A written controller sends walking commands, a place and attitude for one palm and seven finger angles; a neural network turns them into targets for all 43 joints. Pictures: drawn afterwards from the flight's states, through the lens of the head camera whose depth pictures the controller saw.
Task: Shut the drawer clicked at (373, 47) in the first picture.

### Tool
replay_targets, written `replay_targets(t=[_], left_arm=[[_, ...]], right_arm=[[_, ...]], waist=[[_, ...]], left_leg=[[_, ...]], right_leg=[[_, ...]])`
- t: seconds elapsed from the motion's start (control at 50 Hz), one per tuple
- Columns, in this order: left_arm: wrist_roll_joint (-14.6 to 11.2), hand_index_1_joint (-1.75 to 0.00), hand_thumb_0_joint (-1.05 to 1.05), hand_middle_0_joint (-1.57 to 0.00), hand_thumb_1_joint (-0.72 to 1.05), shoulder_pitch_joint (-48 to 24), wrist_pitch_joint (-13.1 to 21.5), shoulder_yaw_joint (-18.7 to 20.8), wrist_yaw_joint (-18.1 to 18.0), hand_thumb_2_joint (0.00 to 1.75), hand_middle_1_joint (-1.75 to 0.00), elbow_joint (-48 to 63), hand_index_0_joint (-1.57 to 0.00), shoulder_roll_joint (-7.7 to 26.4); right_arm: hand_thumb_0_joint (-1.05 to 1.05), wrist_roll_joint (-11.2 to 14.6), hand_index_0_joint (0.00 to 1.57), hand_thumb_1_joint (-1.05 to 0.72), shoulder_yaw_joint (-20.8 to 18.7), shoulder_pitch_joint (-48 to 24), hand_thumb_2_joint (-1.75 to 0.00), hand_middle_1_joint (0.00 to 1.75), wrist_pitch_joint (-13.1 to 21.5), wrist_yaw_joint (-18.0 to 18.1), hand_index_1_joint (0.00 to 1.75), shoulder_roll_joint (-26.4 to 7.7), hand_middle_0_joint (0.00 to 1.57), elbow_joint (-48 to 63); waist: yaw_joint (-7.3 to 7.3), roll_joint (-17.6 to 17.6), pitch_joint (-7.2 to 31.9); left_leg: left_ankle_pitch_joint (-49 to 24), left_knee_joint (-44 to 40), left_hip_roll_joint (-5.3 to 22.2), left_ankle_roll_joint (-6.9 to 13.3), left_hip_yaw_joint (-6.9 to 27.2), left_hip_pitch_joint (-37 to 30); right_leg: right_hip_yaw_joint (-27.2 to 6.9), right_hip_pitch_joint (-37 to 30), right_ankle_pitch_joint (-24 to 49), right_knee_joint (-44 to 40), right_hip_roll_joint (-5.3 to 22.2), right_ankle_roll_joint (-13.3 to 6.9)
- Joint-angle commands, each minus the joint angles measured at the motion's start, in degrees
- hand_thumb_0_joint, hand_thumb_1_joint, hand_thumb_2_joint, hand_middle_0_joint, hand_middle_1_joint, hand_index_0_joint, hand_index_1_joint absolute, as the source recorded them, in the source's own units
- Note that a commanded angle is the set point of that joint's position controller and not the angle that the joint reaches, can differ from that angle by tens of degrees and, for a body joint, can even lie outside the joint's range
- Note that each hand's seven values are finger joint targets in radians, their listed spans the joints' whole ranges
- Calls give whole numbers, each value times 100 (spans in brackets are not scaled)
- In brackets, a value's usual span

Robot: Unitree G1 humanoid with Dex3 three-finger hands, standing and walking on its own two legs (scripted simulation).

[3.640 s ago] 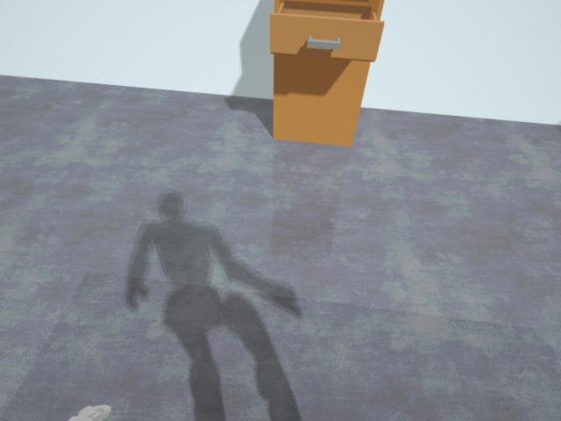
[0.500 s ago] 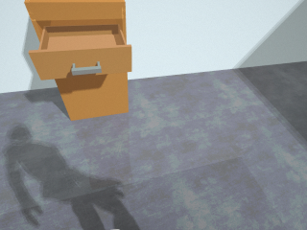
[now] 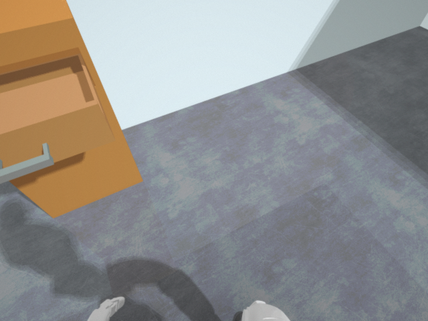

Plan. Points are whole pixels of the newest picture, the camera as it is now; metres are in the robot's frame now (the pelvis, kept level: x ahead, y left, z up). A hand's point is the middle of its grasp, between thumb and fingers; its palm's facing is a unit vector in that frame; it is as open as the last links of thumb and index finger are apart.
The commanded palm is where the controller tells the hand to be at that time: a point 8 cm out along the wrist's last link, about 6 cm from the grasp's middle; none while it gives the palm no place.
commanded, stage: turn to face it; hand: left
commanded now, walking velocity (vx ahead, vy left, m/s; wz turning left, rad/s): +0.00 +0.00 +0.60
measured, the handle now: (23, 161) +0.47 +0.47 -0.03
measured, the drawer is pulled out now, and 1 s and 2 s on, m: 0.30 0.30 0.30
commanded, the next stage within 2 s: take the last steps up to it in 0.82 s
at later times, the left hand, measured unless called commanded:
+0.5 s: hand out of the picture +0.09 +0.26 -0.16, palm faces +0.30 -0.93 -0.22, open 7.3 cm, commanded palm none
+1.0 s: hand out of the picture +0.07 +0.18 -0.13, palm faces +0.44 -0.86 -0.25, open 7.3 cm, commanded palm none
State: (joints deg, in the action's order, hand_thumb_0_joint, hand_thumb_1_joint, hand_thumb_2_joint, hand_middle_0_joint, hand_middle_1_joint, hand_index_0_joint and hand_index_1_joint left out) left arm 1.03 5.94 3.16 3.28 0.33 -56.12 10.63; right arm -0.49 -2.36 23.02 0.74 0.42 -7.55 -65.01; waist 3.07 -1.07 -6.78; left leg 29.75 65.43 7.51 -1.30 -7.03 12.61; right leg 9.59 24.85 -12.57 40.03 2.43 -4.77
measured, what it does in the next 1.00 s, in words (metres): steps on the spot, turning left: left foot, then right foot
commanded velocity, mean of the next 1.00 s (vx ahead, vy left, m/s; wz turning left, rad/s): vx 0.03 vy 0.01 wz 0.37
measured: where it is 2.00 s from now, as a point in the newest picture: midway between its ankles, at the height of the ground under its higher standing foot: (182, 293)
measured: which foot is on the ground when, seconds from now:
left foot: up 0.00-0.32, down 0.34-0.82, up 0.84-1.00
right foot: down 0.00-0.34, up 0.36-0.80, down 0.82-1.00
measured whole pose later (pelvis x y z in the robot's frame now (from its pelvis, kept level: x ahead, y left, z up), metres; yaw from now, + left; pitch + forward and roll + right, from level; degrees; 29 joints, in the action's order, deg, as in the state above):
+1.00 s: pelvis +0.09 -0.01 +0.03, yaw +25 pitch -1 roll +1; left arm 1.3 13.6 -0.3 1.5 -1.8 -54.8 8.4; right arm -1.3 -4.2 11.3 -4.2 -1.0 -13.4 -56.5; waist 0.5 -2.1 -3.1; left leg 22.6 60.9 0.6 -2.1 -0.3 25.6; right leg 6.6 11.9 -16.1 29.2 3.9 -0.7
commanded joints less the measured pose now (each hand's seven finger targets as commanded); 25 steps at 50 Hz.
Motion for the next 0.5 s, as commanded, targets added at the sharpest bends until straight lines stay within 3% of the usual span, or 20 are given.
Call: replay_targets(t=[0.0, 0.04, 0.06, 0.14, 0.22, 0.28, 0.3, 0.32, 0.34, 0.36, 0.38, 0.42, 0.44, 0.48], left_arm=[[-1, -30, 0, -20, 90, 701, 10, 60, -179, 90, -30, 33, -20, 667], [35, -30, 0, -20, 90, 378, 14, 28, -200, 90, -30, 63, -20, 599], [28, -30, 0, -20, 90, 306, -19, 33, -204, 90, -30, 121, -20, 610], [42, -30, 0, -20, 90, 370, -157, 94, -219, 90, -30, 190, -20, 646], [54, -30, 0, -20, 90, 474, -246, 186, -224, 90, -30, 272, -20, 883], [6, -30, 0, -20, 90, 464, -325, 232, -198, 90, -30, 367, -20, 954], [-25, -30, 0, -20, 90, 530, -375, 223, -170, 90, -30, 444, -20, 846], [-71, -30, 0, -20, 90, 549, -410, 183, -135, 90, -30, 646, -20, 536], [-7, -30, 0, -20, 90, 177, -432, 98, -150, 90, -30, 904, -20, 529], [26, -30, 0, -20, 90, 41, -440, 137, -175, 90, -30, 869, -20, 535], [10, -30, 0, -20, 90, 77, -417, 171, -151, 90, -30, 819, -20, 558], [5, -30, 0, -20, 90, 370, -415, 187, -117, 90, -30, 610, -20, 618], [2, -30, 0, -20, 90, 482, -419, 175, -102, 90, -30, 538, -20, 614], [-15, -30, 0, -20, 90, 606, -472, 161, -121, 90, -30, 461, -20, 617]], right_arm=[[0, -44, 20, -90, -40, -64, -90, 30, 27, 78, 30, -370, 20, 415], [0, -35, 20, -90, -17, 261, -90, 30, -83, 52, 30, -279, 20, 329], [0, -41, 20, -90, -5, 312, -90, 30, -142, 37, 30, -256, 20, 338], [0, -55, 20, -90, -36, -286, -90, 30, -209, -47, 30, -281, 20, 717], [0, -59, 20, -90, -76, -903, -90, 30, -203, -115, 30, -474, 20, 1097], [0, -91, 20, -90, -128, -716, -90, 30, -193, -141, 30, -667, 20, 1214], [0, -107, 20, -90, -202, -535, -90, 30, -163, -139, 30, -974, 20, 1225], [0, -153, 20, -90, -321, -355, -90, 30, -136, -100, 30, -1557, 20, 1327], [0, -145, 20, -90, -362, -98, -90, 30, -141, -54, 30, -1825, 20, 1300], [0, -134, 20, -90, -364, -172, -90, 30, -106, 17, 30, -1807, 20, 1251], [0, -118, 20, -90, -340, -471, -90, 30, -99, 51, 30, -1701, 20, 1331], [0, -98, 20, -90, -247, -998, -90, 30, -52, 70, 30, -1426, 20, 1504], [0, -79, 20, -90, -222, -1075, -90, 30, -22, 78, 30, -1366, 20, 1538], [0, -62, 20, -90, -225, -1049, -90, 30, -23, 74, 30, -1399, 20, 1509]], waist=[[-296, 350, 737], [-24, 495, 864], [5, 647, 950], [-170, 735, 742], [-350, 823, 618], [-177, 469, 697], [-84, -330, 814], [-1, -1761, 762], [199, -1732, 834], [175, -1440, 994], [50, -1206, 1004], [-186, -712, 1032], [-239, -574, 1079], [-240, -555, 1112]], left_leg=[[-699, 899, 128, 46, 740, 1381], [-739, 122, 78, -34, 646, 1046], [-770, -125, 46, -76, 524, 992], [-809, -1009, -41, -135, 238, 1122], [-716, -1876, -101, -94, 38, 1081], [-1523, -3101, -248, -29, -108, 295], [-2293, -3741, 66, 158, 479, -179], [-3614, -4473, 1307, 851, 2337, -504], [-3938, -4825, 1918, 1444, 3212, -523], [-3782, -4780, 1741, 1467, 3139, -593], [-3611, -4684, 1510, 1383, 2820, -632], [-3894, -4576, 1004, 1115, 1934, -585], [-4268, -4553, 854, 1052, 1679, -609], [-4333, -4598, 763, 1064, 1498, -635]], right_leg=[[-1484, -998, 2121, -2342, 1929, -478], [-778, -754, 2248, -2310, 1758, -318], [-548, -740, 2145, -2312, 1724, -318], [-297, -897, 1273, -2387, 1795, -259], [-235, -1175, 1098, -2061, 1966, -221], [166, -1022, 722, -1214, 1742, 139], [351, -603, 179, -466, 1402, 426], [534, 402, -1618, 662, 636, 887], [-82, 766, -2814, 1907, 322, 913], [-623, 1007, -2510, 2507, 335, 856], [-806, 1183, -2049, 2795, 366, 860], [-868, 946, -1264, 2770, 405, 908], [-849, 850, -1080, 2650, 394, 941], [-831, 603, -994, 2389, 359, 981]])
